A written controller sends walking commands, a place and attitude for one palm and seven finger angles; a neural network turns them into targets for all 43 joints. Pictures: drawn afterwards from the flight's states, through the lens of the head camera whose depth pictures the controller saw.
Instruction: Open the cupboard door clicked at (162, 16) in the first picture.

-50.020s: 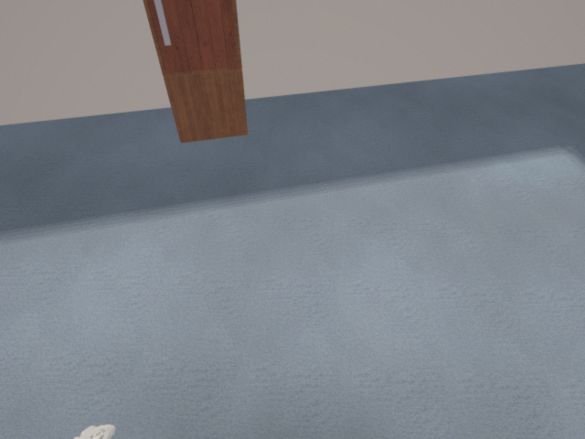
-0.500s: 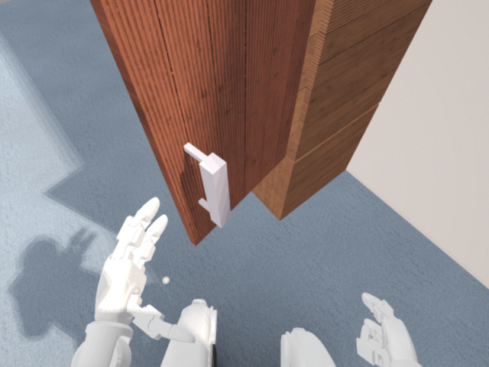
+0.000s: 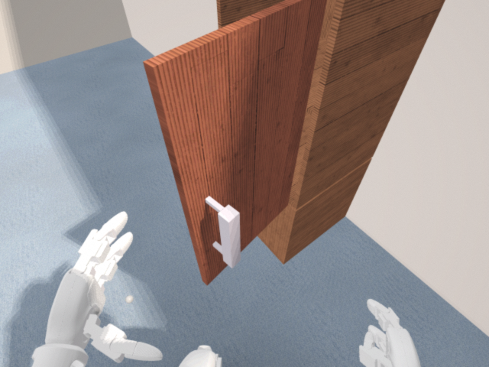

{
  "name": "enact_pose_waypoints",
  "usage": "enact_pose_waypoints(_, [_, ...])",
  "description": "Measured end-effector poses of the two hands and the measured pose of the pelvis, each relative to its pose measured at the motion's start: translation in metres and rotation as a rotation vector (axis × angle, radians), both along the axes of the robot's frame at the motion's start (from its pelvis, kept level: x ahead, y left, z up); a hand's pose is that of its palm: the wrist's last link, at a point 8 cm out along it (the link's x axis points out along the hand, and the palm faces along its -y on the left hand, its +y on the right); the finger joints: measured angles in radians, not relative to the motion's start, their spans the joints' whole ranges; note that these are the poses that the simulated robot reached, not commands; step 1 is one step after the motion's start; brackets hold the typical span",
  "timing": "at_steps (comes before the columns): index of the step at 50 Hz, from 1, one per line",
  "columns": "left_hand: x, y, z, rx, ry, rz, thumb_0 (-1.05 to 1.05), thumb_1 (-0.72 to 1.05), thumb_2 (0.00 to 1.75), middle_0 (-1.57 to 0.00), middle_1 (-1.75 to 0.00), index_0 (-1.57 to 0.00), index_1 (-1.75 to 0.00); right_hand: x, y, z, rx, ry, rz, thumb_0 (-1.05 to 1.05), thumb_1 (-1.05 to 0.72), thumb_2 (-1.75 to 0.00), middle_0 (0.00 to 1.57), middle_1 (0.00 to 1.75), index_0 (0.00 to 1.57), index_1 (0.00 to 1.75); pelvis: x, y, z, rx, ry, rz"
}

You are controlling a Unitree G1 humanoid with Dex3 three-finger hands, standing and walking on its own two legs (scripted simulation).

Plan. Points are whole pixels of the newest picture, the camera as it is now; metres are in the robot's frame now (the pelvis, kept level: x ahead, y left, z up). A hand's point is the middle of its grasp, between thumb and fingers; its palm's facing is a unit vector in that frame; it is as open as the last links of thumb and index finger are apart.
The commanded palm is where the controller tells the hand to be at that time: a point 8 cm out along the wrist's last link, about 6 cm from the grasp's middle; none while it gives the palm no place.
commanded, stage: draw the hand back to the body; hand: left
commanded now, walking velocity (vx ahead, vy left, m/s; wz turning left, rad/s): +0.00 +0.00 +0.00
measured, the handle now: (222, 232) +0.37 +0.07 -0.03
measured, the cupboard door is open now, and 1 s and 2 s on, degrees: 100 100 100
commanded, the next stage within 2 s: step back with the hand held close in 1.02 s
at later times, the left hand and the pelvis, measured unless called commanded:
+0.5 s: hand (43, 239) +0.22 +0.24 +0.19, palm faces +0.35 -0.84 -0.42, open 10.7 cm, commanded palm +0.18 +0.29 +0.22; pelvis +0.03 +0.00 +0.06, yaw -1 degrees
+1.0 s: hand (21, 212) +0.23 +0.25 +0.23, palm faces +0.42 -0.81 -0.41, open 7.4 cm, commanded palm +0.18 +0.29 +0.24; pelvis +0.04 -0.01 +0.07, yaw -2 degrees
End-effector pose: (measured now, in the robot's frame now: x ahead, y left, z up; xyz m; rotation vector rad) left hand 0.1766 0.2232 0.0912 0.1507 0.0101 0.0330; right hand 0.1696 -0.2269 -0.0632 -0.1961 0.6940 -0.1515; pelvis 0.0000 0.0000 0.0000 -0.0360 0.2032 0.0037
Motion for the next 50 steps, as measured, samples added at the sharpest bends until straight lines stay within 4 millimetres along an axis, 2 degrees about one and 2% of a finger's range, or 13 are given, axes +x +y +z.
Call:
enact_pose_waypoints(5, [-0.008,0.013,0.020,0.151,0.124,0.120,-0.01,-0.31,0.38,-0.16,-0.30,-0.16,-0.30,0.006,0.004,0.021,0.002,-0.018,-0.017,0.02,-0.91,-0.90,0.20,0.30,0.21,0.30,0.007,0.002,0.021,0.011,-0.050,-0.006])
enact_pose_waypoints(10, [-0.010,0.026,0.041,0.212,0.146,0.208,-0.01,-0.15,0.45,-0.17,-0.30,-0.17,-0.30,0.012,0.009,0.035,0.001,-0.035,-0.004,0.02,-0.90,-0.90,0.20,0.30,0.21,0.30,0.013,0.004,0.037,0.018,-0.099,-0.007])
enact_pose_waypoints(22, [0.006,0.050,0.103,0.269,-0.008,0.311,0.00,0.26,0.63,-0.19,-0.30,-0.18,-0.30,0.026,0.012,0.052,0.013,-0.048,0.030,0.02,-0.90,-0.90,0.20,0.30,0.21,0.30,0.028,0.005,0.059,0.030,-0.184,-0.013])
enact_pose_waypoints(34, [0.010,0.071,0.164,0.365,-0.183,0.396,0.01,0.67,0.80,-0.20,-0.30,-0.20,-0.30,0.040,0.008,0.056,0.023,-0.045,0.050,0.02,-0.90,-0.90,0.20,0.30,0.21,0.30,0.036,0.002,0.069,0.038,-0.223,-0.022])
enact_pose_waypoints(37, [0.011,0.074,0.166,0.361,-0.194,0.414,0.01,0.76,0.84,-0.20,-0.30,-0.20,-0.30,0.041,0.006,0.056,0.028,-0.038,0.049,0.02,-0.90,-0.90,0.20,0.30,0.21,0.30,0.036,0.001,0.071,0.039,-0.229,-0.025])
enact_pose_waypoints(44, [0.015,0.066,0.149,0.312,-0.126,0.394,0.01,0.86,0.89,-0.21,-0.30,-0.20,-0.30,0.039,-0.001,0.058,0.016,-0.022,0.042,0.02,-0.90,-0.90,0.20,0.30,0.21,0.30,0.037,-0.002,0.073,0.041,-0.236,-0.028])
enact_pose_waypoints(50, [0.014,0.062,0.153,0.320,-0.143,0.379,0.02,0.88,0.90,-0.21,-0.30,-0.21,-0.30,0.038,-0.005,0.060,0.008,-0.024,0.034,0.02,-0.90,-0.90,0.20,0.30,0.21,0.30,0.037,-0.005,0.074,0.040,-0.244,-0.030])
